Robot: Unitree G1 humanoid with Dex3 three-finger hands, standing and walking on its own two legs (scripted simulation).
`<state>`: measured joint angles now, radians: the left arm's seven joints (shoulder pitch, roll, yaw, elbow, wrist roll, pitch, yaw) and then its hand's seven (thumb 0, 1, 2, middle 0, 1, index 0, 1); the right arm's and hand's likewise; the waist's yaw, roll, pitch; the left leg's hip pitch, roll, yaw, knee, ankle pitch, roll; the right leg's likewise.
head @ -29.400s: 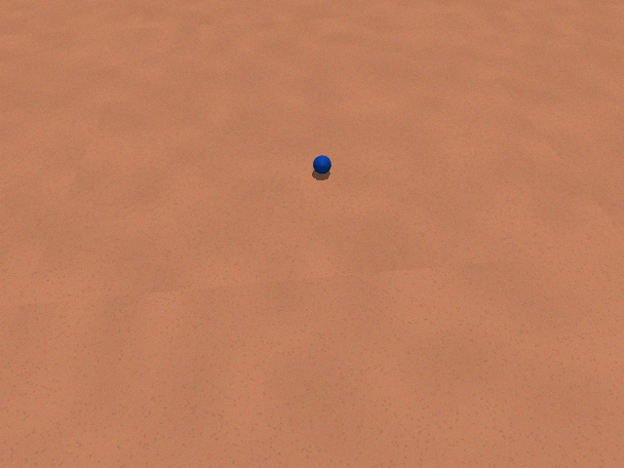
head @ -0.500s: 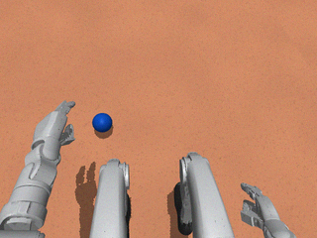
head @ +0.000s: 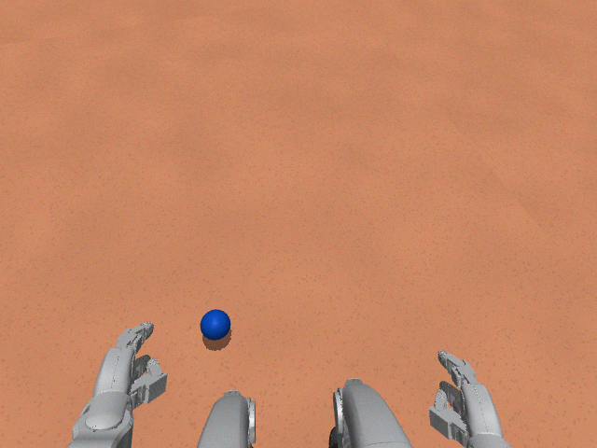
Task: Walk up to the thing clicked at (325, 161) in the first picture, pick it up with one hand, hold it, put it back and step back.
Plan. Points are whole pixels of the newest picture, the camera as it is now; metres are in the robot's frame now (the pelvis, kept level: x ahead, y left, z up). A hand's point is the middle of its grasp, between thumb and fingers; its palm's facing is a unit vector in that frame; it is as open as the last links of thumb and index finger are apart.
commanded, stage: home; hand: left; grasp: from above
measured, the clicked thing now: (215, 324) +0.48 +0.20 -0.61
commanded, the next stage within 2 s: none
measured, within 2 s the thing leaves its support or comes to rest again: neither
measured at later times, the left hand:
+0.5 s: hand (132, 407) +0.19 +0.18 +0.01, palm faces +0.07 -0.98 -0.19, open 7.4 cm
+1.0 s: hand (133, 399) +0.19 +0.18 +0.01, palm faces +0.05 -0.98 -0.20, open 7.4 cm
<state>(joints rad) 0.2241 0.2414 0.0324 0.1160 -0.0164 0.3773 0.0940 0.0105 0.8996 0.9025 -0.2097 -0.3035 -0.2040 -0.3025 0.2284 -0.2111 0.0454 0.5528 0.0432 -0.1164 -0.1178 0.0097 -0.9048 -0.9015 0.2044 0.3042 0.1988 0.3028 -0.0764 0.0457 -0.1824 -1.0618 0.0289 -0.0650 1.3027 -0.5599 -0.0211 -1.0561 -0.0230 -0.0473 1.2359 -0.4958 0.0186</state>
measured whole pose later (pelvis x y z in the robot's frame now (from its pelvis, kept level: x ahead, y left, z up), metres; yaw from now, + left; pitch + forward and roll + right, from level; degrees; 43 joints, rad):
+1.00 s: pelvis +0.03 +0.00 +0.06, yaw +0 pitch +9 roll -3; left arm 0.49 0.22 0.03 -0.12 -0.06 0.45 0.02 0.01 0.91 0.90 -0.20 -0.30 -0.20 -0.30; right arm 0.31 -0.22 0.03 0.56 0.00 -0.26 -0.18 0.01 -0.90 -0.90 0.21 0.30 0.20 0.30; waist -0.04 0.05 -0.15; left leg -0.67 0.03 -0.05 1.01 -0.50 -0.01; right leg -0.66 -0.02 -0.05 0.93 -0.43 0.03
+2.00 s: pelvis +0.04 +0.00 +0.06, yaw +1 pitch +10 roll -3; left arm 0.50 0.22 0.03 -0.13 -0.06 0.44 0.02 0.01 0.91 0.90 -0.20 -0.30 -0.20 -0.30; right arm 0.29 -0.22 0.02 0.55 0.01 -0.25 -0.18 0.01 -0.90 -0.90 0.20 0.30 0.20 0.30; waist -0.04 0.05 -0.16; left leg -0.68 0.04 -0.06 1.02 -0.52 -0.02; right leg -0.67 -0.01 -0.05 0.94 -0.45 0.02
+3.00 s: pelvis +0.03 +0.01 +0.11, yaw +1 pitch -3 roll +0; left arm 0.22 0.27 0.03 1.04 0.03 0.01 0.04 0.01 0.90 0.90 -0.21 -0.30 -0.20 -0.30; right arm 0.18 -0.28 -0.04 1.03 -0.03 -0.01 -0.02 0.01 -0.91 -0.90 0.20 0.30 0.20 0.30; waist 0.02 0.02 0.06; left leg -0.18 0.00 -0.03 0.51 -0.28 0.00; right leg -0.19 -0.05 -0.03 0.49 -0.24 0.04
